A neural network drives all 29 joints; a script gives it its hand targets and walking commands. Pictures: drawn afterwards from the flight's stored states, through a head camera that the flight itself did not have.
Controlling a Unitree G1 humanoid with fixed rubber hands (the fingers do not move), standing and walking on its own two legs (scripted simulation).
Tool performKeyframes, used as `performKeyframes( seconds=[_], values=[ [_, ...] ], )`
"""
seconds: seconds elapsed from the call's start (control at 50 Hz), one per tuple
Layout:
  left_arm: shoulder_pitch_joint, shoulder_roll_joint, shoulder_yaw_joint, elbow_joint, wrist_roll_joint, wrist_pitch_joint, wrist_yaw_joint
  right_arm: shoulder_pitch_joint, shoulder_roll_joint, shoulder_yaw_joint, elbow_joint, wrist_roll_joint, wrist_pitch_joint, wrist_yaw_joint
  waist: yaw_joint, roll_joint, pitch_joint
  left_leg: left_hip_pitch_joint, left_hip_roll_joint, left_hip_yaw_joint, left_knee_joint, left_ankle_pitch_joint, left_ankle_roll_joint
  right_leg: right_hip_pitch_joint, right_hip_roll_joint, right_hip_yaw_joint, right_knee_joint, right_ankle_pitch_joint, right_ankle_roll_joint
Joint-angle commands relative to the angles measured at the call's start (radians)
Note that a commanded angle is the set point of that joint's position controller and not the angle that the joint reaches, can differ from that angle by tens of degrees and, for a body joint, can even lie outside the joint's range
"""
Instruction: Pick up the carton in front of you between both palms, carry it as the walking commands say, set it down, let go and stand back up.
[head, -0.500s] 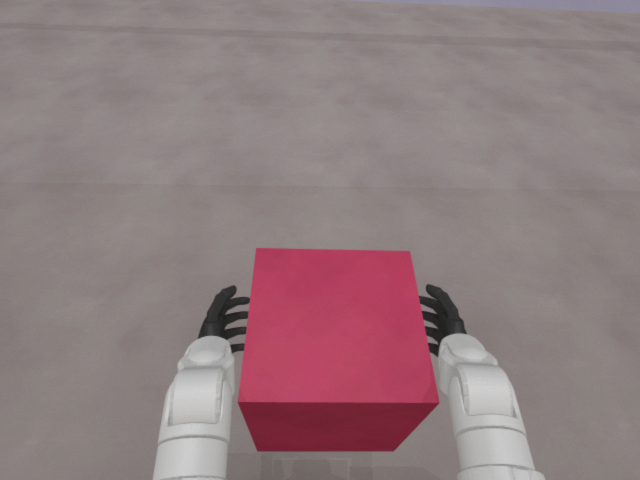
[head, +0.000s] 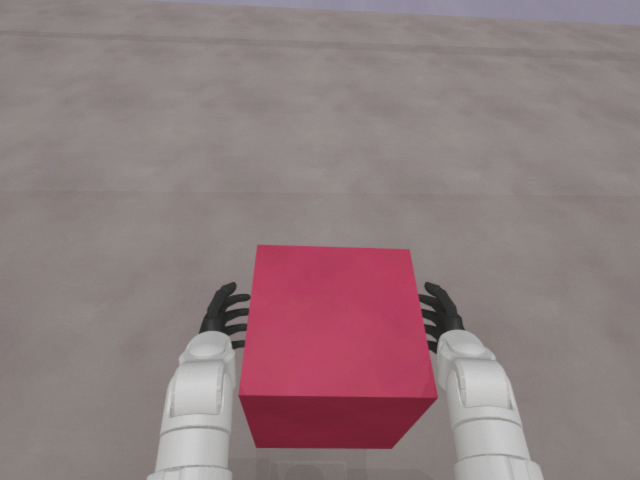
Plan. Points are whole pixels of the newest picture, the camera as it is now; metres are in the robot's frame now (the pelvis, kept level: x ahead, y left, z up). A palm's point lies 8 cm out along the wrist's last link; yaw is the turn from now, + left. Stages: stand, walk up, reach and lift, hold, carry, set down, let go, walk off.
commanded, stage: hold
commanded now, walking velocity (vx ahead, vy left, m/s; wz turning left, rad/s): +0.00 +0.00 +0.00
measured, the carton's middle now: (328, 353) +0.31 +0.00 -0.04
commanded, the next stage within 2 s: set down in 0.20 s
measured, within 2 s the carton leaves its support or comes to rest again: neither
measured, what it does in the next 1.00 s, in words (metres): lowers itself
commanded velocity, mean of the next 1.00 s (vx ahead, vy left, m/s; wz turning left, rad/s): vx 0.00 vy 0.00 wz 0.00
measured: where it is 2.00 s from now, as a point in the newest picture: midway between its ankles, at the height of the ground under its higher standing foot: outside the picture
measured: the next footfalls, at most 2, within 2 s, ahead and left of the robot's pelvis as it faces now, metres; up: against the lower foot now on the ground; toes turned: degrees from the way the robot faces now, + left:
none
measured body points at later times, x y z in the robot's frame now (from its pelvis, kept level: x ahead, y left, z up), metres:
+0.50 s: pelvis -0.01 -0.01 -0.01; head +0.00 +0.03 +0.44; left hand +0.34 +0.14 +0.01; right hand +0.33 -0.16 +0.02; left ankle +0.09 +0.08 -0.74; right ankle -0.02 -0.14 -0.74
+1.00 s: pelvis -0.03 -0.03 -0.11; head +0.21 +0.01 +0.26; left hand +0.41 +0.14 -0.21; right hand +0.39 -0.16 -0.20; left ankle +0.09 +0.08 -0.74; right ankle -0.02 -0.15 -0.74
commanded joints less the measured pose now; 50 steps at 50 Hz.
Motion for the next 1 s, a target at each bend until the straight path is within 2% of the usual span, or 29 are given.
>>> performKeyframes(
  seconds=[0.0, 0.2, 0.26, 0.36, 0.4, 0.44, 0.5, 0.58, 0.62, 0.66, 0.74, 0.82, 0.86, 0.88, 0.92, 0.98],
  values=[
    [-0.44, -0.897, -0.539, -0.046, -0.235, -0.04, -0.235, -0.437, 0.889, 0.479, -0.043, 0.193, -0.032, 0.223, -0.006, 0.08, -0.268, 0.546, -0.017, -0.278, -0.007, -0.034, -0.057, -0.433, 0.069, 0.095, -0.145, 0.004, -0.073],
    [-0.479, -0.924, -0.495, 0.012, -0.223, -0.035, -0.256, -0.475, 0.914, 0.435, 0.008, 0.176, -0.026, 0.24, -0.006, 0.075, -0.259, 0.551, -0.009, -0.282, -0.021, -0.05, -0.055, -0.43, 0.064, 0.095, -0.153, 0.0, -0.073],
    [-0.53, -0.913, -0.453, 0.052, -0.207, -0.044, -0.262, -0.526, 0.917, 0.406, 0.042, 0.158, -0.034, 0.239, -0.003, 0.062, -0.232, 0.536, -0.015, -0.275, -0.013, -0.096, -0.048, -0.456, 0.059, 0.093, -0.152, -0.037, -0.075],
    [-0.701, -0.859, -0.312, 0.2, -0.141, -0.098, -0.279, -0.668, 0.918, 0.273, 0.207, 0.073, -0.088, 0.225, 0.006, 0.026, -0.185, 0.472, -0.031, -0.26, 0.028, -0.225, -0.039, -0.514, 0.052, 0.085, -0.115, -0.138, -0.081],
    [-0.778, -0.834, -0.237, 0.281, -0.103, -0.128, -0.282, -0.733, 0.905, 0.193, 0.288, 0.016, -0.119, 0.21, 0.01, 0.025, -0.179, 0.407, -0.032, -0.276, 0.05, -0.295, -0.038, -0.517, 0.06, 0.081, -0.069, -0.162, -0.078],
    [-0.823, -0.796, -0.165, 0.348, -0.063, -0.158, -0.277, -0.779, 0.865, 0.109, 0.337, -0.04, -0.15, 0.186, 0.001, 0.049, -0.166, 0.334, -0.037, -0.274, 0.075, -0.319, -0.036, -0.523, 0.073, 0.076, -0.026, -0.17, -0.074],
    [-0.829, -0.698, -0.059, 0.424, 0.013, -0.209, -0.26, -0.802, 0.778, 0.0, 0.365, -0.103, -0.192, 0.147, -0.015, 0.078, -0.159, 0.237, -0.051, -0.261, 0.128, -0.287, -0.028, -0.568, 0.093, 0.059, 0.033, -0.153, -0.06],
    [-0.8, -0.542, 0.045, 0.499, 0.091, -0.31, -0.24, -0.792, 0.674, -0.066, 0.374, -0.124, -0.267, 0.116, 0.007, 0.081, -0.191, 0.104, -0.073, -0.238, 0.23, -0.157, -0.019, -0.69, 0.117, 0.035, 0.127, -0.102, -0.029],
    [-0.791, -0.511, 0.054, 0.516, 0.108, -0.367, -0.235, -0.788, 0.664, -0.059, 0.37, -0.116, -0.32, 0.109, 0.013, 0.068, -0.252, 0.043, -0.086, -0.232, 0.295, -0.068, -0.014, -0.757, 0.127, 0.024, 0.181, -0.071, -0.012],
    [-0.791, -0.528, 0.021, 0.524, 0.1, -0.431, -0.236, -0.794, 0.687, -0.014, 0.369, -0.086, -0.383, 0.103, 0.017, 0.058, -0.329, 0.001, -0.092, -0.231, 0.359, 0.037, -0.01, -0.823, 0.138, 0.018, 0.227, -0.026, 0.003],
    [-0.837, -0.647, -0.135, 0.518, 0.023, -0.556, -0.239, -0.855, 0.789, 0.174, 0.361, 0.024, -0.511, 0.095, 0.022, 0.063, -0.615, 0.005, -0.089, -0.243, 0.524, 0.308, -0.005, -0.978, 0.164, 0.016, 0.34, 0.091, 0.033],
    [-0.95, -0.668, -0.313, 0.398, -0.078, -0.617, -0.237, -0.915, 0.835, 0.381, 0.255, 0.135, -0.578, 0.054, 0.033, 0.087, -1.042, 0.093, -0.087, -0.247, 0.696, 0.578, -0.003, -1.113, 0.183, 0.012, 0.461, 0.228, 0.058],
    [-0.976, -0.646, -0.377, 0.333, -0.126, -0.618, -0.23, -0.931, 0.819, 0.448, 0.192, 0.173, -0.579, 0.026, 0.032, 0.111, -1.216, 0.104, -0.088, -0.238, 0.76, 0.642, -0.013, -1.16, 0.188, 0.009, 0.513, 0.265, 0.069],
    [-0.982, -0.63, -0.39, 0.316, -0.138, -0.614, -0.226, -0.933, 0.807, 0.463, 0.176, 0.184, -0.574, 0.013, 0.031, 0.117, -1.254, 0.074, -0.088, -0.231, 0.781, 0.635, -0.017, -1.18, 0.191, 0.006, 0.534, 0.264, 0.075],
    [-0.984, -0.606, -0.384, 0.324, -0.133, -0.598, -0.222, -0.936, 0.8, 0.465, 0.176, 0.188, -0.555, -0.001, 0.038, 0.112, -1.243, -0.061, -0.097, -0.205, 0.8, 0.532, -0.024, -1.188, 0.196, 0.001, 0.571, 0.231, 0.083],
    [-0.991, -0.614, -0.333, 0.402, -0.1, -0.56, -0.236, -0.976, 0.836, 0.423, 0.222, 0.176, -0.512, 0.011, 0.052, 0.082, -1.104, -0.323, -0.116, -0.167, 0.803, 0.262, -0.031, -1.204, 0.206, -0.011, 0.615, 0.097, 0.088]
  ],
)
